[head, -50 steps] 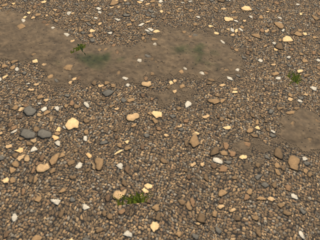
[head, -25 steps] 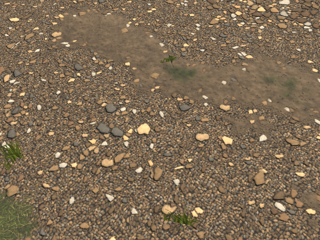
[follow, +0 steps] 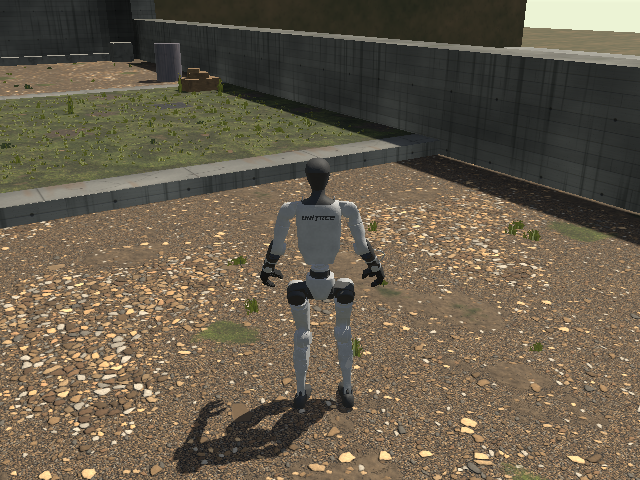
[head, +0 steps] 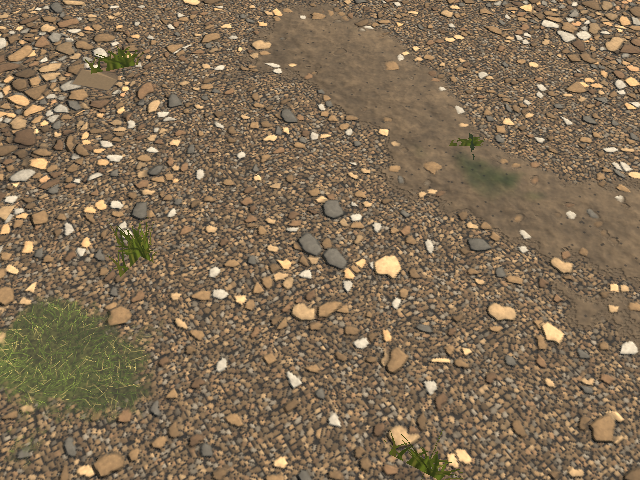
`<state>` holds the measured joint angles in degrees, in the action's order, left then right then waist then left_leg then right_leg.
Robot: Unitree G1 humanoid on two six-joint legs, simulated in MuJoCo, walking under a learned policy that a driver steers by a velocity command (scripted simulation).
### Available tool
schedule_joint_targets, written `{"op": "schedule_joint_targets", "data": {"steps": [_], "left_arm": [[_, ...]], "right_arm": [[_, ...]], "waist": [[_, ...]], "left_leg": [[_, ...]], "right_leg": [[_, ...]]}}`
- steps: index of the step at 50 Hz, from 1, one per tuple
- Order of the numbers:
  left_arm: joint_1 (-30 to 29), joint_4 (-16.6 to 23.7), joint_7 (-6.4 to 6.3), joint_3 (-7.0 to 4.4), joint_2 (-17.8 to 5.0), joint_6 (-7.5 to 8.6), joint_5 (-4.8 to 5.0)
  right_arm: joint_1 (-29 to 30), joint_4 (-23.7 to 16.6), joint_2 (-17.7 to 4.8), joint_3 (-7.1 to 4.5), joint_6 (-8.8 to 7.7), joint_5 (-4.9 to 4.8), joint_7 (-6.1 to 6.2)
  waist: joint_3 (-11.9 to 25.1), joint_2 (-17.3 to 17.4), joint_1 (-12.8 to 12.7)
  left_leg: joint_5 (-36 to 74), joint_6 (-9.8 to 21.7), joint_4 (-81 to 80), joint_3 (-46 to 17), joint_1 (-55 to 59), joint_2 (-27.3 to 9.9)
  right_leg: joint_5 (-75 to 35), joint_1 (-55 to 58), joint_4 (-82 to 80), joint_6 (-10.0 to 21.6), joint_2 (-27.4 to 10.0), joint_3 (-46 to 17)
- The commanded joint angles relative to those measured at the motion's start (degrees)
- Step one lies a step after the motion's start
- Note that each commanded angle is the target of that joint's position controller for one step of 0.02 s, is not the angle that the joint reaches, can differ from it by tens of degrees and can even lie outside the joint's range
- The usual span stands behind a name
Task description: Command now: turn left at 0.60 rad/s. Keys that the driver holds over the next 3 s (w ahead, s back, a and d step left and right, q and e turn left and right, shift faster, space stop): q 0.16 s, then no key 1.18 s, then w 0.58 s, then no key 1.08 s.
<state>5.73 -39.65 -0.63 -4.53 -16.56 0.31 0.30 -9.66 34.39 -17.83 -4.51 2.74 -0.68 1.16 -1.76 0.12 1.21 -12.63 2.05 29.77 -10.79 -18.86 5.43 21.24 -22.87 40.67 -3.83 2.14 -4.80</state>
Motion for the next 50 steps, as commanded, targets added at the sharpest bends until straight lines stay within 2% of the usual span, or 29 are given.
{"op": "schedule_joint_targets", "data": {"steps": [1,2,3,4,5,6,7,8,9,10,12,15,16,18,20,21,22,23,24,25,26,28,30,32,35,41,50], "left_arm": [[1.0,4.0,0.6,-1.71,-5.4,1.59,0.26],[2.9,3.3,0.67,-1.93,-5.5,1.82,0.08],[4.5,3.0,0.44,-2.6,-7.8,1.81,-0.52],[3.4,4.0,-0.05,-3.23,-11.9,1.33,-1.57],[3.8,3.7,0.26,-3.41,-12.5,1.36,-3.18],[1.5,4.9,0.02,-2.5,-9.5,1.59,-2.47],[-1.1,5.2,-0.38,-1.83,-7.0,1.48,-1.87],[-2.5,5.6,-0.71,-1.55,-6.2,1.23,-1.18],[-2.2,5.5,-0.93,-1.27,-5.9,1.09,-0.57],[-1.2,5.1,-1.13,-1.1,-6.1,0.81,-0.63],[1.2,4.3,-1.31,-1.2,-6.6,0.3,-1.07],[1.3,3.8,-1.03,-1.59,-8.2,-0.25,-0.73],[1.2,3.6,-0.76,-1.75,-8.9,-0.4,-0.48],[2.1,2.8,-0.34,-1.78,-9.6,-0.61,0.18],[1.5,2.2,-0.18,-1.24,-9.0,-0.71,1.1],[4.0,1.0,-0.08,-0.63,-7.5,-0.39,1.36],[6.3,0.6,0.31,0.26,-5.3,0.25,-0.11],[8.2,1.3,0.87,1.44,-1.9,1.05,-2.42],[3.7,1.9,0.26,1.29,-3.7,0.88,-1.97],[2.5,1.9,0.08,0.97,-5.0,0.66,-1.36],[2.0,1.3,-0.04,1.1,-4.6,0.58,-1.45],[2.8,0.8,-0.25,1.02,-5.8,0.21,-1.67],[4.8,-0.7,0.1,0.99,-6.4,0.39,-1.25],[4.5,-1.7,0.12,1.13,-5.7,0.53,-1.28],[5.5,-3.1,-0.19,1.23,-5.4,0.8,-1.2],[6.2,-5.5,-0.91,1.25,-5.7,0.83,-1.02],[7.1,-9.1,-1.6,1.33,-5.8,0.56,-0.75]], "right_arm": [[2.7,-4.3,-9.7,-2.78,-0.32,-0.66,-0.02],[3.7,-4.5,-9.3,-2.62,-0.15,-1.14,0.18],[2.4,-4.5,-7.6,-2.17,-0.19,-1.0,0.42],[-0.5,-4.6,-4.3,-1.35,-0.32,-0.35,0.35],[0.1,-5.5,-8.4,-2.7,-0.93,-0.47,0.46],[-1.6,-4.2,-12.1,-4.01,-1.08,0.08,0.41],[-2.4,-2.7,-12.3,-4.47,-0.74,-0.35,0.3],[-3.3,-1.4,-10.6,-4.28,-0.06,-0.46,0.53],[-2.8,-1.4,-8.9,-3.77,0.34,-0.38,0.53],[-2.0,-1.7,-7.0,-3.15,0.44,-0.52,0.37],[0.4,-2.7,-4.9,-2.21,0.22,-0.68,0.3],[1.9,-3.4,-2.9,-0.86,-0.04,0.14,-0.05],[2.1,-3.5,-2.6,-0.56,-0.09,0.2,-0.21],[1.1,-2.9,-3.5,-0.7,-0.07,-0.05,-0.47],[-2.7,-1.0,-3.2,-0.78,-0.19,0.06,-0.81],[-3.4,-0.6,-3.9,-0.82,-0.26,0.35,-0.8],[-4.2,-1.2,-6.6,-1.12,-0.33,0.66,-0.39],[-0.7,-2.4,-9.9,-1.31,-0.17,1.56,0.13],[0.7,-2.4,-5.6,-0.24,-0.83,2.29,-0.38],[2.8,-2.3,-3.5,0.51,-1.55,2.46,-0.79],[3.3,-1.6,-3.1,0.63,-2.05,2.4,-0.87],[2.8,-0.7,-3.7,0.71,-2.76,2.01,-0.86],[1.2,-0.2,-2.5,1.27,-2.64,2.07,-0.87],[0.9,0.3,-2.7,1.32,-2.68,1.96,-0.93],[1.2,0.8,-2.6,1.32,-2.58,1.8,-0.72],[1.0,2.7,-1.9,1.32,-2.56,1.61,-0.69],[-0.6,7.2,-1.9,0.99,-2.64,1.3,-0.33]], "waist": [[7.3,9.6,-1.5],[7.4,9.1,-3.0],[8.6,6.0,-2.7],[8.7,-8.1,0.1],[6.1,-16.9,-0.4],[5.3,-11.2,0.1],[4.3,-8.4,1.0],[3.6,-7.0,1.3],[2.8,-7.1,0.2],[2.7,-7.0,-0.3],[4.0,-8.5,-1.9],[6.2,-10.2,-2.8],[6.4,-11.0,-3.1],[6.4,-11.7,-3.3],[5.9,-10.6,-0.9],[5.6,-8.9,-0.7],[8.1,-2.4,-1.8],[8.0,11.2,-5.6],[7.6,11.4,-2.3],[5.6,9.5,-2.8],[5.2,9.4,-2.8],[3.6,9.6,-2.6],[2.4,5.7,-2.3],[1.4,3.3,-2.1],[1.8,2.1,-2.2],[2.6,0.9,-2.4],[2.4,0.7,-2.4]], "left_leg": [[15.8,9.5,-5.0,-19.0,8.5,-13.2],[13.8,7.7,-3.4,-18.5,6.8,-11.5],[5.8,4.7,0.3,-16.2,2.1,-9.0],[-12.4,0.9,12.7,-6.3,-7.3,-1.7],[-26.3,-2.2,25.2,1.0,-14.7,2.2],[-23.0,-4.2,35.0,0.4,-15.2,-1.6],[-19.0,-5.2,38.4,1.2,-15.3,-2.3],[-15.8,-6.2,40.5,2.1,-16.0,-2.6],[-13.7,-7.1,41.9,2.3,-17.1,-2.6],[-12.7,-7.6,40.9,3.6,-16.3,-2.5],[-12.3,-8.2,34.6,5.5,-15.6,-2.8],[-14.0,-8.0,22.0,7.8,-8.8,-4.8],[-14.2,-7.6,18.0,8.9,-5.9,-5.1],[-11.8,-6.9,10.4,10.7,-1.5,-4.7],[-0.7,-4.8,-4.2,12.6,6.3,-3.8],[5.4,-3.0,-11.3,11.3,11.8,-4.1],[16.5,-1.0,-10.8,3.1,19.8,-10.6],[26.0,5.0,-8.0,-6.4,19.0,-20.0],[17.8,9.9,-9.4,-7.3,11.3,-21.2],[11.2,8.8,-10.0,-5.0,9.9,-18.0],[6.8,6.3,-9.6,-2.9,9.8,-15.2],[5.9,3.8,-9.4,-1.6,8.2,-13.3],[2.6,2.3,-9.6,-0.2,6.6,-11.5],[3.2,2.0,-8.8,0.4,6.9,-10.8],[6.7,2.2,-8.1,0.9,7.6,-10.3],[9.6,2.1,-7.6,2.1,8.5,-9.2],[11.4,1.5,-7.1,3.9,8.5,-7.9]], "right_leg": [[-3.0,3.2,-10.3,1.3,0.8,0.4],[-9.3,8.0,-17.6,2.1,0.4,1.1],[-14.8,14.9,-19.9,4.2,-5.3,-2.4],[-24.3,20.3,-21.8,9.9,-17.4,-14.3],[-31.0,15.9,-23.7,19.6,-25.9,-25.2],[-30.1,14.6,-23.3,20.9,-25.9,-22.1],[-27.2,13.7,-22.4,18.0,-21.6,-15.6],[-24.1,14.1,-21.9,15.5,-18.1,-10.9],[-26.2,14.5,-21.6,15.5,-17.2,-9.0],[-28.4,14.2,-21.7,15.7,-15.9,-6.4],[-30.6,17.5,-21.4,16.5,-15.3,-4.3],[-31.7,18.6,-20.2,16.9,-16.0,-2.7],[-32.1,17.6,-20.1,17.0,-16.3,-2.5],[-31.6,16.8,-19.4,17.1,-16.9,-3.1],[-29.5,14.1,-16.9,15.2,-15.9,-2.2],[-25.7,11.2,-15.8,12.1,-14.6,-1.3],[-16.9,6.1,-11.3,7.1,-11.7,1.5],[0.0,0.6,-7.3,1.9,-6.1,7.3],[5.0,4.3,-7.0,0.4,-6.2,5.1],[0.9,5.5,-8.3,0.3,-6.2,5.1],[-4.8,6.7,-10.7,0.3,-5.9,5.2],[-12.7,9.3,-14.1,0.2,-6.7,4.0],[-12.5,10.8,-14.2,0.8,-6.6,4.6],[-13.0,10.6,-15.1,0.7,-6.5,4.6],[-14.2,11.3,-15.9,0.2,-6.7,4.4],[-15.1,12.5,-16.2,-0.1,-6.9,4.6],[-15.7,13.4,-16.3,0.1,-6.8,5.0]]}}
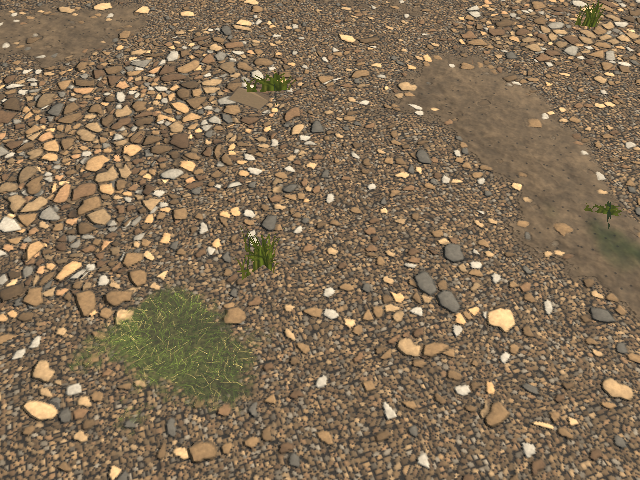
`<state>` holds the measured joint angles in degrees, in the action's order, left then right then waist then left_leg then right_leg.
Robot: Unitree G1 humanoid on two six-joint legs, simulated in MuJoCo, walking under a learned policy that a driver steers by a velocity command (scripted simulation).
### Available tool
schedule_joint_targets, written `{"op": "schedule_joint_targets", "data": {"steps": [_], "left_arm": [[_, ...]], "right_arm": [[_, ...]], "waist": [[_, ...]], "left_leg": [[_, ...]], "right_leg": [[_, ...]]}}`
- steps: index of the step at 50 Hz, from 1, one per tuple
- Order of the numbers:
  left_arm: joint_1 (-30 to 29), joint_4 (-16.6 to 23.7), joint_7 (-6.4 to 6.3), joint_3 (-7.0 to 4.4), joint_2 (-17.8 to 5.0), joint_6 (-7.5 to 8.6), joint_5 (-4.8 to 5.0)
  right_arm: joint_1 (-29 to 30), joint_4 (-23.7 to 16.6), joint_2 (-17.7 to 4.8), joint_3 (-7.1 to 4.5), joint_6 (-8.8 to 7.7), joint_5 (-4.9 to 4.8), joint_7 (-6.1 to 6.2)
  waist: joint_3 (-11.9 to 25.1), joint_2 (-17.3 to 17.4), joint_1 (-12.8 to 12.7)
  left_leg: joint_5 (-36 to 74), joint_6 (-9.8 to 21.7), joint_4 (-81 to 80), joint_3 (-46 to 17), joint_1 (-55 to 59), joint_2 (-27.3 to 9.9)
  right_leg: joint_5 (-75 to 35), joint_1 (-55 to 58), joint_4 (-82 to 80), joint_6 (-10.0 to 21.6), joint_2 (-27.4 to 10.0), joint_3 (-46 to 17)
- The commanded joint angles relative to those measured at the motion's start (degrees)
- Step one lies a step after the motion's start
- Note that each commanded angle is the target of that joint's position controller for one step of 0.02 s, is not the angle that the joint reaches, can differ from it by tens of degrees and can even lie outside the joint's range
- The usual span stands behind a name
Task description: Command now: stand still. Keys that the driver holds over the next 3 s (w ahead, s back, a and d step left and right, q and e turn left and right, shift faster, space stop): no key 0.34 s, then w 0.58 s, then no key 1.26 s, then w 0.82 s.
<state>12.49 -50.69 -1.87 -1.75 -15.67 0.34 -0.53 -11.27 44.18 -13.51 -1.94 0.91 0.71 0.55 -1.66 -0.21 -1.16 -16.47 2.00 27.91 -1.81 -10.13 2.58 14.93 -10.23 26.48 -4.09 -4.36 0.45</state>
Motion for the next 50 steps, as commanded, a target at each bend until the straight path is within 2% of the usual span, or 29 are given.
{"op": "schedule_joint_targets", "data": {"steps": [1,17,18,19,20,22,23,24,25,26,27,28,29,30,31,32,33,34,35,36,37,39,40,43,46,48,50], "left_arm": [[0.4,1.5,-0.4,-1.44,-6.7,0.48,0.1],[1.6,-5.0,-1.01,-1.23,-5.3,-0.03,0.34],[2.7,-5.8,-1.06,-1.15,-4.7,-0.12,0.42],[2.7,-6.1,-1.16,-1.21,-4.5,-0.22,0.8],[1.8,-5.8,-1.23,-1.17,-4.2,-0.13,1.08],[-1.2,-3.9,-0.96,-0.84,-2.7,0.99,1.31],[-2.3,-3.0,-0.52,-0.68,-2.1,1.92,1.69],[-2.6,-2.5,0.04,-0.87,-2.6,2.86,2.21],[-2.3,-2.3,0.66,-1.0,-3.1,3.72,2.65],[-1.5,-2.3,1.26,-1.07,-3.4,4.51,2.85],[0.6,-3.2,1.74,-1.2,-3.5,5.12,2.75],[5.7,-5.8,2.01,-1.53,-3.1,5.49,2.4],[11.1,-8.8,2.1,-2.06,-3.1,5.35,1.61],[17.4,-10.6,2.11,-2.64,-4.5,5.18,1.13],[22.6,-10.5,2.21,-4.02,-11.7,5.31,1.45],[20.8,-10.2,2.61,-3.02,-10.2,5.92,0.47],[15.3,-8.5,2.56,-2.12,-7.2,6.47,0.76],[12.1,-7.2,2.64,-1.68,-5.7,6.7,0.85],[10.5,-6.5,2.89,-1.41,-5.5,6.72,0.84],[10.6,-6.5,2.96,-0.95,-4.2,6.53,0.69],[12.1,-6.9,2.88,-0.51,-2.9,6.16,0.47],[15.2,-7.7,2.33,-0.36,-3.1,5.55,0.38],[15.7,-7.6,1.96,-0.4,-3.7,5.26,0.32],[15.5,-7.1,1.02,-0.51,-5.2,4.73,0.2],[17.8,-7.8,0.72,-0.82,-5.8,4.76,0.68],[17.8,-8.4,0.6,-0.95,-5.5,4.31,0.82],[16.7,-8.3,0.47,-1.42,-6.6,3.77,0.59]], "right_arm": [[0.8,-2.1,-6.2,-1.6,-0.81,-0.12,0.34],[-1.4,6.6,-6.1,-1.3,-0.85,-0.53,1.16],[-2.3,7.5,-6.1,-1.32,-0.74,-0.63,1.27],[-2.7,7.9,-7.0,-1.69,-0.52,-1.05,1.44],[-3.3,8.1,-8.3,-2.11,-0.42,-1.36,1.49],[-6.3,8.6,-10.7,-2.84,-1.13,-1.69,1.3],[-7.2,9.0,-12.0,-3.28,-1.85,-1.9,1.21],[-6.7,8.9,-11.6,-3.24,-2.68,-1.77,1.17],[-5.5,8.5,-10.7,-3.06,-3.37,-1.8,1.07],[-3.8,7.9,-10.2,-2.95,-3.75,-2.27,1.01],[-1.1,7.2,-10.2,-2.92,-3.77,-2.91,0.96],[2.0,6.6,-10.2,-2.87,-3.45,-3.31,0.84],[2.5,6.3,-9.1,-2.59,-3.21,-2.83,0.72],[2.9,5.9,-5.9,-1.6,-3.41,-2.03,0.49],[3.0,3.8,-2.8,-0.79,-4.24,-1.35,0.5],[3.0,3.4,-5.1,-1.49,-5.14,-2.84,0.5],[2.5,3.7,-6.4,-1.7,-5.89,-3.96,0.14],[1.8,4.6,-6.7,-1.8,-6.39,-3.81,-0.19],[2.2,5.1,-7.1,-2.12,-6.73,-3.03,-0.27],[3.2,5.1,-7.6,-2.51,-6.79,-2.3,-0.51],[3.4,5.4,-6.9,-2.54,-6.7,-1.97,-0.94],[5.1,5.0,-4.6,-2.16,-6.25,-1.71,-1.49],[7.2,4.2,-3.8,-1.89,-6.04,-1.72,-1.59],[14.8,1.3,-2.1,-0.91,-6.02,-1.94,-1.88],[19.6,-0.4,-2.5,-0.53,-6.15,-2.33,-2.51],[21.4,-1.5,-2.8,-0.42,-6.55,-2.19,-3.06],[18.8,-1.3,-4.8,-1.13,-7.02,-1.92,-3.4]], "waist": [[2.2,1.0,-0.1],[0.3,0.5,0.1],[1.4,1.0,0.2],[0.7,1.9,0.6],[-1.3,3.5,1.3],[-5.7,9.4,3.3],[-7.6,11.7,3.7],[-8.6,12.1,3.4],[-8.5,11.4,2.7],[-7.7,10.2,1.6],[-6.4,8.7,-0.3],[-4.1,7.2,-3.1],[-2.0,4.9,-4.8],[0.5,-2.3,-6.5],[2.4,-18.0,-7.1],[0.3,-15.1,-5.3],[-5.2,-9.2,-2.9],[-6.3,-6.7,-1.8],[-6.2,-5.0,-1.2],[-5.6,-4.9,-1.2],[-4.4,-5.6,-1.4],[-3.1,-5.5,-1.9],[-3.4,-5.0,-2.1],[-5.1,-4.3,-3.3],[-6.9,-4.9,-4.1],[-7.8,-4.8,-3.4],[-4.3,-6.5,-0.6]], "left_leg": [[15.2,1.4,-5.2,-4.9,-0.3,-5.0],[13.7,0.4,-5.3,-3.0,-0.6,-3.8],[7.1,0.7,-5.9,-2.8,-0.1,-3.4],[-4.9,1.8,-6.6,-3.3,-0.8,-3.1],[-18.1,3.4,-8.5,-5.7,-2.7,-4.5],[-33.3,8.4,-16.0,-17.9,-4.0,-12.4],[-34.4,11.3,-19.0,-24.7,-5.5,-16.7],[-31.8,12.8,-20.1,-28.0,-4.9,-19.2],[-28.1,13.0,-19.8,-28.4,-2.8,-20.3],[-23.9,12.0,-18.8,-26.1,-1.6,-20.0],[-19.3,10.0,-17.3,-21.3,-2.9,-17.8],[-14.4,7.8,-14.4,-14.8,-7.8,-13.8],[-10.3,6.0,-8.8,-9.7,-12.3,-9.8],[-5.9,3.1,4.3,-3.4,-18.0,-5.3],[-11.0,-0.9,22.9,3.2,-28.6,1.3],[-16.6,-0.4,34.2,-2.5,-33.7,0.0],[-11.3,1.0,38.7,-4.4,-38.0,-3.8],[-5.1,1.9,38.9,-3.5,-38.8,-6.0],[-0.3,2.1,36.6,-2.7,-38.5,-7.4],[3.2,2.0,33.9,-2.1,-36.7,-8.5],[5.4,1.5,32.1,-0.8,-34.8,-8.6],[8.1,0.0,29.1,1.5,-34.3,-8.1],[9.4,-0.7,26.2,2.2,-34.4,-7.9],[15.9,-2.0,13.7,4.0,-30.1,-6.3],[19.8,-1.5,6.3,4.9,-26.5,-4.9],[20.4,-0.3,2.5,4.7,-24.5,-4.0],[19.7,1.5,1.0,4.5,-18.7,-2.3]], "right_leg": [[-9.4,0.8,-2.2,0.4,-0.3,-0.2],[-8.4,0.5,-3.1,1.1,0.7,0.6],[-3.2,0.7,-2.5,1.2,1.7,1.8],[4.6,-1.0,-0.1,1.7,3.4,3.6],[11.0,-4.2,3.0,2.4,4.4,4.8],[13.5,-12.7,12.3,3.6,5.5,5.1],[12.7,-14.7,17.2,4.9,3.9,2.5],[14.2,-17.8,20.7,6.3,2.1,-0.1],[16.4,-20.0,21.3,7.6,0.7,-1.6],[16.5,-19.1,17.7,8.9,-0.3,-2.1],[13.2,-13.4,10.6,9.6,-0.1,-1.0],[3.7,-1.8,2.4,9.5,2.4,2.6],[-2.5,8.0,0.3,7.8,5.3,4.2],[0.8,15.9,-3.2,8.3,0.1,-4.2],[8.9,21.5,-13.8,15.1,-14.1,-29.2],[18.8,17.7,-18.6,20.4,-19.4,-41.8],[21.3,15.2,-18.8,19.5,-18.4,-37.4],[17.8,14.4,-18.8,17.2,-15.4,-30.6],[10.5,14.4,-18.9,15.3,-13.2,-25.2],[1.9,14.3,-19.0,13.6,-11.2,-19.9],[-5.7,14.5,-18.7,12.8,-9.4,-15.6],[-18.1,15.3,-18.1,13.2,-8.0,-10.7],[-20.8,14.7,-18.4,13.5,-7.6,-9.2],[-20.9,9.9,-20.6,13.1,-6.0,-5.5],[-19.7,9.3,-22.2,13.5,-6.9,-4.3],[-28.0,10.9,-19.5,12.8,-7.4,-2.9],[-41.8,13.9,-13.8,11.2,-8.1,-2.3]]}}
Over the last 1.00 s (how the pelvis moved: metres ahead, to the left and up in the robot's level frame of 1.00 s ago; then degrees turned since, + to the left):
-0.01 0.03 0.00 12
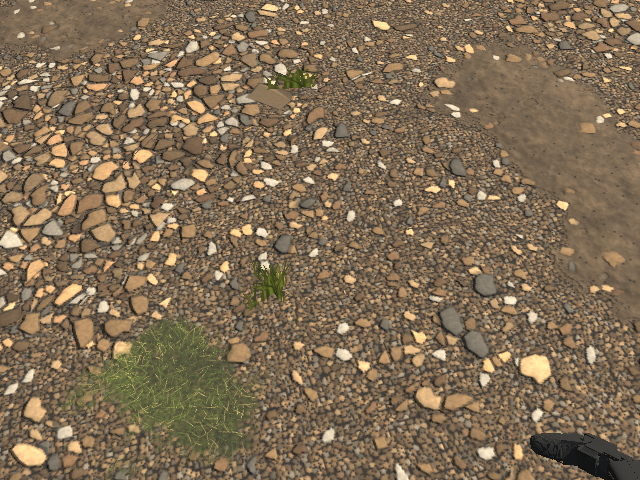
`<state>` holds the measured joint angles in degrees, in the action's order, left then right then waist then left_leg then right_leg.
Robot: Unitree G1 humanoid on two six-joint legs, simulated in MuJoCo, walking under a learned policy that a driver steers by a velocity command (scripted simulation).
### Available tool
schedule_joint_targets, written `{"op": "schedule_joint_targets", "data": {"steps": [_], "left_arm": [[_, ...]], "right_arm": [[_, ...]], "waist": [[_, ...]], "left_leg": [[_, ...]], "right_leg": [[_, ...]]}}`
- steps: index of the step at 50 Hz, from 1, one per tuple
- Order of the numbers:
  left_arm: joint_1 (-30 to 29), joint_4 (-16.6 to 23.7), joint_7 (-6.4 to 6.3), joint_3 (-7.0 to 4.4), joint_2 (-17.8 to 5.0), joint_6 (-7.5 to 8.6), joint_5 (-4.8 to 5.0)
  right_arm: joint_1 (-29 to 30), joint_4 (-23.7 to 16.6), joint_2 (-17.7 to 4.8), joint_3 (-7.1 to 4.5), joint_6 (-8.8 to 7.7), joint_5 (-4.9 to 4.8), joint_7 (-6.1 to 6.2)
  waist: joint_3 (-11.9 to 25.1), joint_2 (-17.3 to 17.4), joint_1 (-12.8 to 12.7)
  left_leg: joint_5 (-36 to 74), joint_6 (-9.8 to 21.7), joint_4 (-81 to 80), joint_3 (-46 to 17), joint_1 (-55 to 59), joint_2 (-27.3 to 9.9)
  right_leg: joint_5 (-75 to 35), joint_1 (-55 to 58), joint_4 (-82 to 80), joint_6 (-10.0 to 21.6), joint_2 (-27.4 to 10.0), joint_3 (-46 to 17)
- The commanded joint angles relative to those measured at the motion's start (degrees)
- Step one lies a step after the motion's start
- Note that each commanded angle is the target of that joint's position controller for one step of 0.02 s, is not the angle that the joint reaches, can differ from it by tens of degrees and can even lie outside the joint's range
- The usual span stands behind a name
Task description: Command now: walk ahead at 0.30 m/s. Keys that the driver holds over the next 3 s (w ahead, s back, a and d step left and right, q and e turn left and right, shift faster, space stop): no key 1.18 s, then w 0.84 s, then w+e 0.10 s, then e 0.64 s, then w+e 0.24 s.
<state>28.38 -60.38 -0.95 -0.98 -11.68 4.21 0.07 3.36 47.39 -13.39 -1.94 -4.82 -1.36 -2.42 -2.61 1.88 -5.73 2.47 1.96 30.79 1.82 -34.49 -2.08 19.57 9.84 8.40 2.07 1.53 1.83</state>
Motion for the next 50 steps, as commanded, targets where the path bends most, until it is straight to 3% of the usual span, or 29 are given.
{"op": "schedule_joint_targets", "data": {"steps": [1,2,3,4,5,6,7,8,9,10,12,14,17,20,21,22,23,24,26,30,34,50], "left_arm": [[-0.5,1.9,-0.59,-2.47,-11.1,-0.41,-0.11],[-2.2,2.5,-0.58,-2.5,-11.1,-0.88,-0.22],[-2.5,3.1,-0.33,-2.27,-10.7,-0.95,-0.42],[0.8,4.4,-0.03,-1.13,-7.0,-0.5,-1.84],[10.1,1.9,0.51,0.43,-1.4,0.1,-0.4],[6.4,1.2,0.73,-1.34,-7.5,0.49,1.13],[-0.4,3.6,0.47,-1.82,-8.5,0.42,2.09],[-3.9,4.2,-0.25,-2.0,-8.2,0.02,1.41],[-4.4,4.5,-0.97,-2.48,-7.8,-0.84,0.67],[-3.1,4.5,-1.3,-2.4,-6.4,-1.81,0.34],[-1.9,4.7,-1.87,-1.88,-3.4,-3.07,0.1],[-4.7,5.9,-2.38,-1.68,-3.7,-3.74,-0.35],[-8.2,6.6,-2.21,-2.21,-6.1,-4.93,-0.31],[-10.6,6.9,-1.91,-2.47,-6.5,-5.16,-1.58],[-11.6,7.8,-2.03,-2.48,-7.7,-4.95,-1.78],[-14.1,8.0,-2.24,-3.39,-12.3,-4.7,-1.04],[-14.6,7.1,-1.86,-3.3,-10.6,-4.21,-0.73],[-15.2,6.8,-1.57,-2.73,-8.1,-3.66,-0.91],[-16.5,6.4,-1.15,-2.46,-7.0,-2.68,-0.95],[-14.8,4.9,-1.08,-2.53,-7.4,-1.95,-0.17],[-14.8,4.0,-1.1,-2.5,-7.4,-2.32,-0.1],[-15.7,1.4,-1.14,-2.42,-6.4,-3.53,-0.13]], "right_arm": [[-0.2,-3.2,-6.7,-1.89,-1.48,0.39,-0.33],[-8.8,-0.3,-8.7,-2.95,-1.6,0.52,-0.04],[-16.2,2.0,-10.7,-3.71,-1.4,1.09,0.6],[-23.3,3.7,-15.2,-4.32,-0.92,3.14,1.27],[-24.2,4.5,-13.7,-3.29,-0.44,3.1,0.77],[-20.6,3.9,-10.3,-2.74,0.14,1.62,0.62],[-13.0,2.8,-8.2,-1.96,0.25,0.81,0.81],[-8.8,2.3,-5.9,-1.1,0.07,0.87,0.81],[-6.3,2.4,-4.6,-0.56,-0.18,1.29,0.76],[-5.3,3.1,-4.5,-0.46,-0.23,2.29,0.63],[-4.0,4.2,-4.9,-0.37,-0.4,3.35,0.65],[-4.5,5.1,-6.3,-0.63,-0.27,3.43,1.31],[-5.7,6.0,-8.0,-0.85,1.0,2.41,2.26],[-6.8,7.2,-5.4,0.32,1.9,1.57,2.6],[-9.2,8.2,-4.3,0.78,2.03,1.73,2.59],[-13.2,8.6,-5.2,0.29,2.28,1.83,2.82],[-13.0,8.9,-5.1,0.34,2.77,2.12,3.31],[-12.7,9.0,-5.5,0.25,3.13,2.14,3.64],[-13.5,9.8,-5.5,0.21,3.52,1.95,4.08],[-13.3,10.8,-5.6,0.13,3.35,1.57,3.93],[-13.1,11.7,-5.5,0.01,3.81,1.25,4.02],[-13.6,14.6,-6.1,-0.45,5.07,1.2,4.87]], "waist": [[0.3,-9.8,6.4],[5.3,-9.9,10.6],[9.9,-8.5,13.9],[19.1,2.6,12.8],[31.1,12.6,9.4],[26.9,5.1,10.3],[15.4,3.9,8.4],[10.4,-0.8,6.7],[7.6,-1.2,4.9],[6.9,0.5,3.2],[6.3,3.0,1.3],[7.5,4.2,1.9],[8.1,3.5,2.9],[3.4,2.0,2.4],[1.3,-0.4,3.1],[-1.0,-6.7,7.4],[-1.1,-9.8,7.1],[-1.1,-9.6,7.0],[0.4,-8.9,7.2],[4.3,-4.8,6.1],[5.1,-3.1,5.8],[2.6,-2.3,5.9]], "left_leg": [[0.1,2.6,-1.5,1.1,10.9,3.9],[2.5,4.1,-2.9,1.8,20.0,5.4],[11.7,5.9,-3.9,-0.4,32.5,2.3],[33.8,11.7,2.8,-14.9,53.3,-11.5],[40.1,22.1,-1.2,-34.4,63.5,-24.2],[30.4,19.8,-5.1,-30.3,53.2,-20.2],[24.8,17.1,-7.9,-21.9,42.8,-17.2],[22.0,15.0,-10.9,-17.4,33.1,-14.6],[20.1,13.6,-13.1,-13.6,25.3,-12.6],[17.6,12.8,-15.0,-11.0,18.9,-11.0],[17.1,12.9,-16.6,-7.0,12.1,-9.0],[12.8,13.0,-16.9,-6.4,12.0,-8.8],[-10.4,11.3,-18.9,-8.3,11.2,-8.7],[-30.3,6.0,-18.1,-8.6,7.4,-5.5],[-32.6,3.2,-16.1,-7.9,7.4,-3.6],[-29.9,1.2,-14.3,-4.6,9.0,0.4],[-24.7,0.1,-12.1,-2.1,15.8,1.6],[-21.3,-0.2,-10.3,-1.9,19.1,1.7],[-16.2,0.4,-8.5,-1.8,21.5,1.3],[-7.7,0.6,-7.5,-2.2,22.7,0.4],[-3.4,0.2,-6.4,-2.1,24.3,0.3],[-3.2,-0.6,-6.6,-2.3,25.6,-0.2]], "right_leg": [[-54.7,-4.8,9.1,4.0,-13.9,-3.7],[-59.8,-5.0,17.8,2.6,-12.2,-2.7],[-55.2,-11.3,28.5,0.5,-9.8,-2.0],[-26.0,-28.3,47.9,-2.1,-4.0,-0.8],[21.5,-38.5,66.4,-3.8,4.4,-7.7],[19.3,-38.3,70.0,-3.4,1.2,-12.6],[15.9,-42.0,68.4,-3.4,-1.7,-8.4],[11.8,-40.5,64.9,-3.8,-4.2,-6.7],[9.1,-36.6,61.1,-4.2,-5.9,-6.4],[7.1,-31.0,57.7,-4.4,-6.7,-6.3],[5.7,-25.4,48.8,-5.0,-6.6,-4.8],[3.0,-23.7,39.8,-5.1,-6.7,-4.3],[-6.3,-19.6,31.3,-4.4,-5.9,-3.4],[-9.8,-15.1,21.4,-2.5,-5.3,-2.9],[-12.0,-15.6,16.1,-1.3,-8.1,-6.0],[-7.6,-20.8,15.1,0.4,-9.2,-7.7],[1.2,-27.3,13.0,0.8,-7.9,-7.2],[3.4,-29.3,11.6,0.0,-7.0,-6.8],[-3.6,-27.9,12.0,-1.4,-6.5,-6.2],[-17.6,-21.6,15.6,-0.9,-5.8,-5.0],[-22.6,-20.0,16.6,-0.3,-5.5,-4.5],[-21.0,-19.8,15.3,-0.2,-4.2,-3.2]]}}
Over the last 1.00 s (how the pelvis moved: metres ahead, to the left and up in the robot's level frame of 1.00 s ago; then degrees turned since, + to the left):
0.20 -0.06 0.00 -1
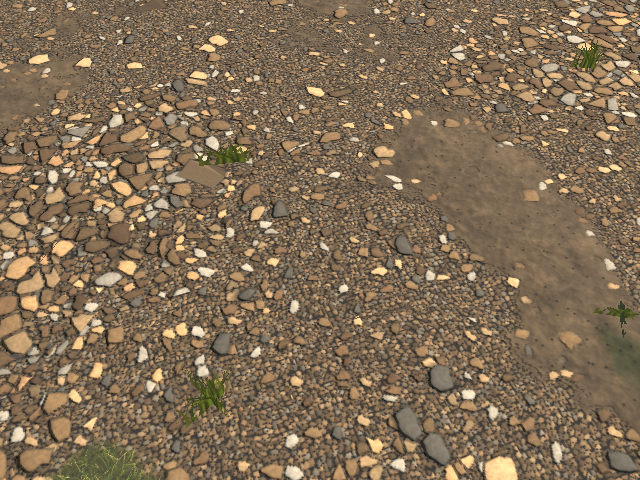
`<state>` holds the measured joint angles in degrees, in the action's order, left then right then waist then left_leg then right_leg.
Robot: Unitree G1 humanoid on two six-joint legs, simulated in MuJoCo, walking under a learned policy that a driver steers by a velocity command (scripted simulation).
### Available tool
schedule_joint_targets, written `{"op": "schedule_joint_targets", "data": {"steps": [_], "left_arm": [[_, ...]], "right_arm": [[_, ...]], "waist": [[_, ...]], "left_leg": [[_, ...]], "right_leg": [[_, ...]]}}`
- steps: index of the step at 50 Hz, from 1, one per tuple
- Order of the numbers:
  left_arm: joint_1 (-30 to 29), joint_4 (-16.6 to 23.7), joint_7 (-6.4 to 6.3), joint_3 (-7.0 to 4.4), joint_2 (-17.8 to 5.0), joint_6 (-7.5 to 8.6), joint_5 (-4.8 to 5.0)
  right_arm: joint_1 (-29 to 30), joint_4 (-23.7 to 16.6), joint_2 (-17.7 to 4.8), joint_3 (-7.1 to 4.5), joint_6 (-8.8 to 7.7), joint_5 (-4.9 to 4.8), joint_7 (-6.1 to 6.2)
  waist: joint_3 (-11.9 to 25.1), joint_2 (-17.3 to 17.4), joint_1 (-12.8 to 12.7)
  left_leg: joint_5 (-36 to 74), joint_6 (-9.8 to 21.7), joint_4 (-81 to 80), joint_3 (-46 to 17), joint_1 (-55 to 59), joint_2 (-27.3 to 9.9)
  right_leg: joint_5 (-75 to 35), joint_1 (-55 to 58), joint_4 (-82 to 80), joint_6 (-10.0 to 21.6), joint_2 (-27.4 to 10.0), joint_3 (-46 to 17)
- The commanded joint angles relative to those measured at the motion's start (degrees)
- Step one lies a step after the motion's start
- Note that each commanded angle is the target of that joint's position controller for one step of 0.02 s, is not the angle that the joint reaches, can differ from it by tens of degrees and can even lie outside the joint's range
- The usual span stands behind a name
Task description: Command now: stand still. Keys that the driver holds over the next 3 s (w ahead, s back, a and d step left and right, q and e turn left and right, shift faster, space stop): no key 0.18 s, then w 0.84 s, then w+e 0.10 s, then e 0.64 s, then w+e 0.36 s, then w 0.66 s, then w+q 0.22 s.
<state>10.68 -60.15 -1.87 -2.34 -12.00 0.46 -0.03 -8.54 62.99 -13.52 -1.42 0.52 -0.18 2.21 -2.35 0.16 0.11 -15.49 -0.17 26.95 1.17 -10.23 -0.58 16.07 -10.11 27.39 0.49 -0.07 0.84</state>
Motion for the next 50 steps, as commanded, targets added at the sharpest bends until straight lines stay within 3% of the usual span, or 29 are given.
{"op": "schedule_joint_targets", "data": {"steps": [1,9,10,12,13,15,17,19,20,22,23,24,25,26,27,29,31,33,36,38,40,42,44,45,46,47,48,49,50], "left_arm": [[1.9,1.0,-0.25,-1.05,-6.1,0.18,-0.04],[2.2,-0.1,-0.48,-0.87,-5.7,-0.02,-0.09],[3.4,-0.9,-0.53,-0.75,-5.1,-0.1,-0.09],[3.7,-0.9,-0.76,-1.29,-6.4,-0.32,0.63],[3.6,-0.5,-0.88,-1.41,-6.7,-0.1,0.78],[4.7,0.0,-0.69,-1.48,-6.8,1.3,1.3],[8.1,-0.5,-0.12,-1.88,-7.5,2.83,1.7],[11.1,-1.1,0.44,-2.58,-9.5,3.65,1.82],[10.7,-0.7,0.56,-2.65,-9.8,3.86,1.7],[6.1,1.3,0.8,-2.51,-9.8,4.08,1.89],[1.6,3.1,0.97,-2.25,-9.1,4.04,2.13],[-3.6,5.6,1.13,-1.54,-6.7,4.45,2.28],[-4.9,8.2,1.17,-1.03,-4.3,5.78,1.86],[-4.7,8.1,1.24,-1.36,-5.8,6.6,1.8],[-2.5,7.3,1.83,-1.33,-5.6,6.99,2.5],[-2.8,7.2,2.48,-1.37,-5.3,7.17,2.57],[-4.6,8.0,2.98,-1.68,-4.9,6.73,1.94],[-7.0,9.3,3.51,-1.08,-3.1,5.96,1.68],[-16.3,13.1,3.65,0.32,-0.9,5.54,1.46],[-18.8,14.6,3.89,0.24,-2.6,5.23,1.85],[-20.1,15.7,4.24,-0.06,-4.3,5.25,2.11],[-16.9,15.6,4.45,-1.15,-6.7,5.49,1.95],[-2.7,11.5,3.98,-3.37,-10.5,5.18,2.12],[7.2,8.9,3.48,-4.38,-12.9,4.78,1.84],[14.4,7.3,3.41,-5.41,-18.1,4.67,0.17],[13.6,6.7,3.63,-3.95,-13.8,4.57,0.19],[7.0,7.4,3.77,-2.97,-11.0,5.05,0.8],[0.9,8.8,3.92,-2.18,-8.8,5.48,0.83],[-2.6,9.1,4.33,-1.6,-7.0,5.98,0.27]], "right_arm": [[-1.7,-0.8,-5.9,-0.98,-0.27,0.04,0.25],[-2.4,0.1,-5.1,-0.99,-0.35,0.15,0.34],[-3.7,0.9,-4.4,-0.86,-0.32,0.16,0.34],[-4.2,1.0,-5.2,-1.38,-0.24,-0.56,0.47],[-3.9,0.5,-5.4,-1.5,-0.54,-0.65,0.55],[-4.0,-0.4,-4.5,-1.38,-2.09,-0.94,0.3],[-3.4,-1.2,-3.2,-1.25,-3.87,-1.09,-0.43],[-2.1,-2.4,-1.0,-0.88,-5.24,-1.36,-1.36],[-2.0,-2.8,-0.9,-0.85,-5.65,-1.5,-1.7],[-6.7,-1.5,-0.6,-0.84,-6.23,-1.74,-2.14],[-12.5,0.7,-1.5,-1.28,-6.4,-1.74,-2.11],[-20.3,3.2,-5.4,-2.53,-6.64,-1.66,-1.92],[-28.1,5.1,-12.9,-4.68,-6.9,-1.77,-2.23],[-27.5,4.3,-9.7,-3.47,-7.38,-0.43,-2.6],[-24.4,3.1,-6.4,-2.5,-7.79,0.02,-2.64],[-20.7,1.5,-4.7,-1.6,-7.64,-0.3,-3.11],[-20.6,1.1,-2.0,-0.44,-6.55,-0.1,-2.84],[-19.8,0.0,-2.5,-0.14,-5.76,0.28,-1.94],[-19.1,-1.5,-5.7,-0.53,-5.63,0.5,-0.78],[-21.5,-0.9,-7.4,-1.16,-5.92,-0.23,-0.59],[-22.0,-0.6,-7.3,-1.58,-5.99,-0.92,-0.63],[-21.0,-0.9,-8.3,-2.17,-5.58,-0.61,-0.71],[-19.3,-1.7,-8.6,-2.49,-4.41,0.12,-0.81],[-18.3,-3.0,-7.7,-2.02,-4.25,0.59,-1.03],[-25.9,-3.9,0.9,0.22,-5.19,0.39,-1.93],[-24.0,-3.0,-0.3,0.0,-7.11,-0.81,-2.55],[-17.2,-5.8,-5.0,-1.42,-8.15,-2.56,-2.71],[-12.9,-7.1,-6.1,-1.63,-8.52,-2.86,-2.29],[-11.3,-7.3,-6.0,-2.14,-8.2,-2.21,-1.65]], "waist": [[2.2,-0.6,0.1],[0.9,-0.5,0.0],[2.2,-0.6,0.1],[-0.7,-0.9,0.0],[-3.6,-0.9,0.0],[-6.8,-1.6,-0.4],[-6.2,-3.7,-1.5],[-5.0,-8.9,-1.8],[-5.3,-9.5,-1.3],[-5.6,-8.9,2.3],[-5.2,-6.8,5.3],[-4.6,1.0,8.6],[-1.8,16.7,9.8],[-1.1,13.0,8.5],[-2.1,7.3,5.8],[-2.9,2.7,3.5],[-3.0,3.8,2.8],[-3.8,4.1,2.4],[-6.3,4.7,3.7],[-6.9,6.1,3.7],[-7.1,5.9,2.9],[-3.2,6.8,-0.1],[6.3,8.1,-7.4],[12.3,6.2,-11.4],[23.7,-9.7,-7.6],[26.0,-11.7,-8.1],[14.1,-10.0,-6.5],[8.0,-4.7,-4.4],[4.5,-1.4,-2.1]], "left_leg": [[14.4,1.5,-2.9,-1.6,1.3,-1.7],[10.9,1.3,-3.7,-1.5,0.4,-1.6],[5.2,1.4,-3.9,-0.8,0.8,-1.0],[-14.7,2.9,-2.2,0.1,-3.1,0.5],[-21.7,3.8,-2.0,-0.8,-6.2,0.1],[-23.9,5.0,-0.8,-2.7,-10.2,-1.1],[-19.3,5.0,3.8,-2.1,-13.9,-1.0],[-11.6,4.6,11.6,1.4,-16.8,0.9],[-10.1,5.4,13.1,1.2,-15.8,0.6],[-10.1,7.3,7.1,1.1,-8.0,0.5],[-7.6,7.9,1.0,0.0,1.5,0.2],[-8.9,10.0,-5.2,-10.0,10.2,-5.0],[-3.6,15.5,-13.0,-30.7,21.9,-16.1],[4.1,17.7,-13.7,-38.6,24.5,-21.0],[9.2,16.5,-11.8,-33.7,24.7,-20.5],[16.1,13.7,-12.6,-23.4,23.6,-17.7],[21.7,10.9,-14.8,-15.5,19.4,-14.2],[23.1,10.4,-17.5,-10.4,13.8,-11.6],[20.8,9.9,-21.9,-5.4,3.3,-8.8],[20.6,10.1,-23.4,-5.3,4.7,-10.6],[24.5,9.4,-21.8,-4.6,9.8,-12.4],[41.1,8.0,-15.3,-3.6,15.2,-13.7],[56.3,6.0,2.0,-1.2,14.6,-11.7],[45.7,4.5,16.9,-0.8,2.9,-9.8],[9.8,0.8,42.4,-0.6,-19.1,1.0],[-15.2,2.0,52.5,-9.5,-25.4,3.7],[-12.7,3.3,55.6,-8.7,-31.2,0.1],[-6.9,4.1,53.2,-7.1,-29.7,-3.3],[-3.1,4.1,49.6,-5.9,-26.6,-5.5]], "right_leg": [[-16.9,0.1,-3.8,1.3,-2.5,-2.1],[-12.2,-0.7,-4.7,1.1,-2.1,-1.8],[-6.1,-0.2,-5.0,1.2,-1.5,-1.2],[15.3,-3.8,-4.3,2.9,-0.5,-1.1],[23.0,-6.6,-4.8,3.9,-1.3,-2.6],[27.1,-8.5,-5.6,5.9,-3.8,-6.6],[27.4,-4.9,-7.3,8.5,-7.6,-12.6],[29.1,-1.0,-13.2,12.4,-14.3,-23.5],[27.9,-2.3,-14.8,13.6,-16.5,-26.7],[22.6,-7.8,-12.4,12.2,-15.3,-23.5],[16.8,-13.6,-8.4,9.5,-11.6,-17.3],[6.4,-22.0,4.2,5.2,-5.1,-7.1],[3.8,-33.3,25.4,1.0,2.5,3.1],[14.7,-40.8,37.3,1.2,2.0,-2.0],[12.6,-44.0,44.1,2.5,-0.8,-4.8],[4.4,-47.0,44.6,3.8,-4.4,-3.6],[-0.3,-43.1,39.7,3.3,-6.3,-1.5],[-5.5,-38.4,32.0,1.6,-5.8,0.7],[-14.7,-26.9,14.2,0.3,-2.7,4.0],[-16.8,-23.6,8.9,1.0,-1.8,3.9],[-17.3,-23.5,4.7,2.7,-1.7,2.7],[-15.5,-18.3,3.5,4.7,0.1,3.0],[-13.0,-0.9,4.2,7.5,3.1,4.6],[-11.9,15.9,5.8,10.0,-2.8,-1.9],[1.9,37.2,0.7,20.3,-19.6,-31.1],[8.1,35.5,-11.1,20.8,-22.5,-46.7],[8.7,25.8,-12.8,17.2,-20.3,-38.4],[3.4,14.8,-14.3,15.3,-18.5,-29.4],[-2.7,5.8,-15.8,13.9,-16.2,-22.6]]}}
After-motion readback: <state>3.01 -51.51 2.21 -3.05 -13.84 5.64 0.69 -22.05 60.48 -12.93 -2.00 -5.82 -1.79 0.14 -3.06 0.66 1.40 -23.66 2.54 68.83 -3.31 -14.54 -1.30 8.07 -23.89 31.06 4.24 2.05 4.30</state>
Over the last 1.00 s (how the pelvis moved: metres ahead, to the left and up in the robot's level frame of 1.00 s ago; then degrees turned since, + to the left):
0.21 -0.01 0.01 0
